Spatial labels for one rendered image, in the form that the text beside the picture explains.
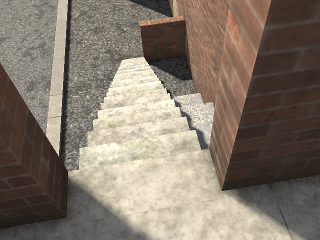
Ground stairs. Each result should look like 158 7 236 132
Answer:
79 57 201 170

